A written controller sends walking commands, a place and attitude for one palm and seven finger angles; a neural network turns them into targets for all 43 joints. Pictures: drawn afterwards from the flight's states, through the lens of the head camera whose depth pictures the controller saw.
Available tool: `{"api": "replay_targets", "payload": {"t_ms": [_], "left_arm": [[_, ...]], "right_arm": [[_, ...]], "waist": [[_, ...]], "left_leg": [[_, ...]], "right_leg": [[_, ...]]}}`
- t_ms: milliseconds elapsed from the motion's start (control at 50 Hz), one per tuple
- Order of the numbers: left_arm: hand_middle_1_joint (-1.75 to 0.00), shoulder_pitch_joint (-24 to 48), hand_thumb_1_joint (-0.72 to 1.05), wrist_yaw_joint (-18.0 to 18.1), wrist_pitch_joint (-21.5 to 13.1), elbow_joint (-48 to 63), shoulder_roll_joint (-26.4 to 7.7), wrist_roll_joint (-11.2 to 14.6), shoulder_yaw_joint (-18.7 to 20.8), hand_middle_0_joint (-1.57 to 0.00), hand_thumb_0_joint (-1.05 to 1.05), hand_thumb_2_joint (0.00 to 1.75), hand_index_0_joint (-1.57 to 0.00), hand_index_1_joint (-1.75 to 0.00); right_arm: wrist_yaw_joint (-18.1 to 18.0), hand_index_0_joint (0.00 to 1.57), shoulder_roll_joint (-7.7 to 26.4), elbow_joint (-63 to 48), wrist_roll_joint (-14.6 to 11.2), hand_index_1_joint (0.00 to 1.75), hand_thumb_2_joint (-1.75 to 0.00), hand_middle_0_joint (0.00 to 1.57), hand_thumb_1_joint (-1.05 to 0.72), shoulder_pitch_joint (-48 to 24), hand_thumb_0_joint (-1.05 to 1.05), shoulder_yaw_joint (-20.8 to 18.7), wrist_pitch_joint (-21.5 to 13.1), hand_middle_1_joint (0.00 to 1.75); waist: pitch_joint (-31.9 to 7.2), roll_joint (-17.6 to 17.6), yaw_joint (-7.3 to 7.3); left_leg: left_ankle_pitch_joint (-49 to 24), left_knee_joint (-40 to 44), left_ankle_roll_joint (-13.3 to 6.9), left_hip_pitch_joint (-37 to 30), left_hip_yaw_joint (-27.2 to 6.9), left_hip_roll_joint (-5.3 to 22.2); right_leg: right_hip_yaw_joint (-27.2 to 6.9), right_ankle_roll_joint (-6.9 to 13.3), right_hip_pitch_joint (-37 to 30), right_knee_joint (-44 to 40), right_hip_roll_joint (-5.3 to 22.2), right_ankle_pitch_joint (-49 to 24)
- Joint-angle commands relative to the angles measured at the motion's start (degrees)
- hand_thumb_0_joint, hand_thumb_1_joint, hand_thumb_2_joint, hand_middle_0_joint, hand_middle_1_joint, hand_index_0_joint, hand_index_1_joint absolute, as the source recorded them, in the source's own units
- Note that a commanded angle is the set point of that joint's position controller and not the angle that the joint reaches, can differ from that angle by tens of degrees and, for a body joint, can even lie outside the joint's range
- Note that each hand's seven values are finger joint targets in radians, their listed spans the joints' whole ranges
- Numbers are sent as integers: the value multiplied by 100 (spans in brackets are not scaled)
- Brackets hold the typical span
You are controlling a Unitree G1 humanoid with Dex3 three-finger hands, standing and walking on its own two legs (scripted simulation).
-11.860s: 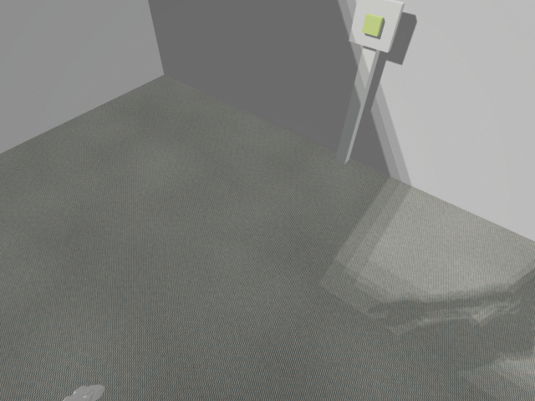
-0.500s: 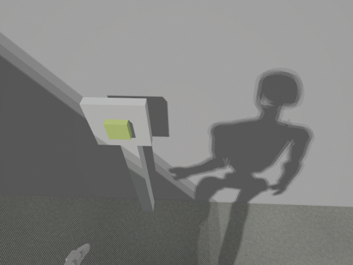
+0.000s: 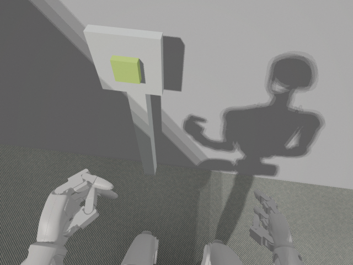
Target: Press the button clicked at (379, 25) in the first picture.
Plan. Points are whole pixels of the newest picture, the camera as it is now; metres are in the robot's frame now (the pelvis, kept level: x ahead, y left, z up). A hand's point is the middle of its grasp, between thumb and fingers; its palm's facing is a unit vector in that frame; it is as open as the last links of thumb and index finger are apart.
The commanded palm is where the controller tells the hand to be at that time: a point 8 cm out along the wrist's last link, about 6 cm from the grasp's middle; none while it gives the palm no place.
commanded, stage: raise the hand and make a fist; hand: left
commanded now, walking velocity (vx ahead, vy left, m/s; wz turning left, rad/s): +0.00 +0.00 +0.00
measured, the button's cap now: (127, 69) +0.55 +0.20 +0.10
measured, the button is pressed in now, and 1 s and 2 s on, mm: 0 0 0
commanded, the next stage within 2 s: aim a knuckle at the button in 1.38 s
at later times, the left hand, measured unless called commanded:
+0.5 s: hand (81, 191) +0.23 +0.21 +0.07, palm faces -0.01 -1.00 -0.05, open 3.1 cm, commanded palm +0.21 +0.27 +0.08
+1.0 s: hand (71, 172) +0.26 +0.23 +0.09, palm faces -0.01 -1.00 -0.06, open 3.1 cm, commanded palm +0.24 +0.29 +0.10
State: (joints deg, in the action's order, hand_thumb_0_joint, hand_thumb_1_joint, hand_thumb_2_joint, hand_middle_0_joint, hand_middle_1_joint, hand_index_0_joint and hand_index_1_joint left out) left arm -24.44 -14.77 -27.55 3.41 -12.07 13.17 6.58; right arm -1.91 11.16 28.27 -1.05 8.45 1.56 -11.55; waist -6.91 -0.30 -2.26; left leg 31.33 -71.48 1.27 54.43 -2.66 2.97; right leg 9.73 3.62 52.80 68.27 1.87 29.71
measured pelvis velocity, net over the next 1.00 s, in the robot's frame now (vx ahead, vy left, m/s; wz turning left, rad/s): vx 0.03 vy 0.03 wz -0.01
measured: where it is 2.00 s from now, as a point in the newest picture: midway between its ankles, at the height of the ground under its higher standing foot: outside the picture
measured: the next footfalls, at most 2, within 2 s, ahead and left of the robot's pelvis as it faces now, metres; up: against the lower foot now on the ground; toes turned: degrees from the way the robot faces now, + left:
none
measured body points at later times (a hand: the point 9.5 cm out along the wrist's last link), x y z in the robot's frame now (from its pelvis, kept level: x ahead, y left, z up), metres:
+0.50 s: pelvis +0.02 +0.03 +0.02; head +0.08 +0.05 +0.47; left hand +0.23 +0.26 +0.07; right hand +0.19 -0.22 -0.04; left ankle +0.03 +0.13 -0.64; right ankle +0.04 -0.09 -0.63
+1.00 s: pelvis +0.03 +0.03 +0.04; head +0.09 +0.04 +0.48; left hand +0.26 +0.29 +0.10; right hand +0.20 -0.21 -0.04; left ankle +0.03 +0.13 -0.64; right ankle +0.04 -0.09 -0.63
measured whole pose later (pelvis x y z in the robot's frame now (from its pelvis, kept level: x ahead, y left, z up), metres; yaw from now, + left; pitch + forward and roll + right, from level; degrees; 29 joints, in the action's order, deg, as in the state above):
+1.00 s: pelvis +0.03 +0.03 +0.04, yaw -1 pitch +13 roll -3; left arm -20.6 -16.6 -18.3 1.4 -15.6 16.4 13.1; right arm -2.4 13.5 29.5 -1.6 14.8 2.1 -9.8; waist -6.7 -1.4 0.5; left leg 29.7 -60.8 -1.1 43.9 -0.1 2.0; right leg 7.4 0.6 42.4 56.7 2.0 26.7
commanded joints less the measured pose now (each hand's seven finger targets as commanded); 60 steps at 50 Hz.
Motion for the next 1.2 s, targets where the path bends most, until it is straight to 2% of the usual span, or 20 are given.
{"api": "replay_targets", "payload": {"t_ms": [0,20,60,120,160,220,260,300,320,400,420,480,660,720,740,800,840,880,920,1180], "left_arm": [[-126,58,90,-171,429,907,-667,198,495,-108,0,90,-108,-126],[-129,-60,90,-125,591,713,-715,233,646,-111,0,90,-111,-129],[-135,20,90,36,653,1071,-732,281,769,-116,0,90,-116,-135],[-144,1,90,258,501,972,-625,255,721,-124,0,90,-124,-144],[-150,-2,90,324,258,1122,-639,187,671,-130,0,90,-130,-150],[-150,58,90,293,67,936,-524,149,454,-130,0,90,-130,-150],[-150,8,90,241,-21,1010,-589,128,471,-130,0,90,-130,-150],[-150,51,90,227,-17,1090,-614,133,471,-130,0,90,-130,-150],[-150,71,90,236,2,1097,-662,147,504,-130,0,90,-130,-150],[-150,-33,90,320,60,1387,-680,139,572,-130,0,90,-130,-150],[-150,12,90,327,101,1330,-733,133,609,-130,0,90,-130,-150],[-150,-64,90,327,159,1379,-602,106,517,-130,0,90,-130,-150],[-150,305,90,44,429,1304,-839,206,740,-130,0,90,-130,-150],[-150,401,90,-5,487,1134,-860,253,791,-130,0,90,-130,-150],[-150,513,90,-38,464,1269,-882,276,801,-130,0,90,-130,-150],[-150,538,90,-97,513,1145,-900,319,852,-130,0,90,-130,-150],[-150,581,90,-151,536,1052,-1001,370,975,-130,0,90,-130,-150],[-150,576,90,-176,534,1068,-1025,398,1032,-130,0,90,-130,-150],[-150,624,90,-193,583,895,-1104,422,1098,-130,0,90,-130,-150],[-150,617,90,-170,378,724,-1027,472,1114,-130,0,90,-130,-150]], "right_arm": [[-165,20,834,-819,-102,30,-90,20,-90,55,0,-457,-263,30],[-173,20,799,-810,-109,30,-90,20,-90,-47,0,-449,-234,30],[-165,20,756,-825,-87,30,-90,20,-90,-23,0,-435,-234,30],[-167,20,724,-766,-45,30,-90,20,-90,-57,0,-413,-269,30],[-139,20,759,-716,-19,30,-90,20,-90,75,0,-431,-334,30],[-126,20,859,-690,-6,30,-90,20,-90,126,0,-439,-384,30],[-128,20,927,-715,-18,30,-90,20,-90,206,0,-472,-408,30],[-128,20,962,-737,-28,30,-90,20,-90,272,0,-470,-411,30],[-136,20,970,-745,-21,30,-90,20,-90,266,0,-474,-395,30],[-130,20,960,-795,-24,30,-90,20,-90,346,0,-485,-334,30],[-128,20,964,-775,-10,30,-90,20,-90,362,0,-475,-299,30],[-98,20,952,-802,-14,30,-90,20,-90,385,0,-478,-242,30],[-103,20,964,-878,-27,30,-90,20,-90,417,0,-384,-116,30],[-112,20,976,-858,-28,30,-90,20,-90,395,0,-353,-98,30],[-117,20,987,-870,-32,30,-90,20,-90,420,0,-350,-108,30],[-118,20,987,-824,-47,30,-90,20,-90,433,0,-336,-138,30],[-123,20,1001,-820,-47,30,-90,20,-90,416,0,-337,-140,30],[-122,20,999,-793,-59,30,-90,20,-90,431,0,-340,-158,30],[-120,20,1020,-769,-53,30,-90,20,-90,404,0,-327,-154,30],[-91,20,1023,-734,-67,30,-90,20,-90,431,0,-383,-183,30]], "waist": [[-1366,-83,224],[-1288,73,161],[-1440,-86,100],[-1107,225,116],[-1127,-164,133],[-868,50,264],[-990,-150,239],[-1003,-247,242],[-1011,-123,244],[-1215,-437,203],[-1179,-345,233],[-1153,-428,259],[-1166,-469,275],[-1045,-261,305],[-1216,-381,297],[-1140,-466,294],[-1198,-252,277],[-1239,-491,252],[-1129,-285,265],[-1035,-319,245]], "left_leg": [[-896,1268,-287,-520,148,-308],[-894,1353,-280,-492,117,-297],[-1030,1504,-272,-655,114,-305],[-1061,1617,-260,-630,52,-277],[-997,1658,-247,-750,97,-291],[-817,1726,-255,-785,41,-284],[-783,1765,-250,-897,81,-292],[-824,1845,-243,-1016,63,-299],[-913,1851,-250,-1040,21,-292],[-1372,1913,-227,-1379,42,-284],[-1508,1918,-218,-1385,-3,-278],[-1824,1926,-185,-1576,1,-257],[-2008,1979,-158,-1737,-19,-261],[-1960,2004,-166,-1697,-43,-248],[-2019,1997,-170,-1770,-27,-266],[-2036,2047,-146,-1804,-19,-266],[-2009,2048,-174,-1714,1,-282],[-2148,2084,-164,-1840,23,-279],[-2066,2104,-178,-1728,13,-284],[-1832,2169,-189,-1685,123,-322]], "right_leg": [[-1163,-297,-1500,-1799,-114,-17],[-1107,-292,-1565,-1816,-142,67],[-1043,-292,-1712,-1809,-116,-109],[-897,-264,-1584,-1756,-164,-109],[-883,-248,-1449,-1739,-137,-72],[-723,-231,-1172,-1674,-179,4],[-705,-231,-1129,-1651,-170,-29],[-622,-218,-1142,-1610,-183,-180],[-589,-206,-1173,-1567,-215,-291],[-509,-200,-1316,-1529,-231,-829],[-471,-189,-1347,-1482,-260,-964],[-419,-203,-1343,-1485,-266,-1287],[-421,-198,-1548,-1589,-300,-1543],[-405,-204,-1571,-1632,-334,-1503],[-435,-209,-1625,-1637,-313,-1574],[-427,-206,-1667,-1700,-299,-1594],[-467,-215,-1829,-1735,-297,-1623],[-466,-207,-1849,-1765,-283,-1733],[-467,-207,-1908,-1796,-308,-1655],[-591,-231,-1987,-1957,-248,-1488]]}}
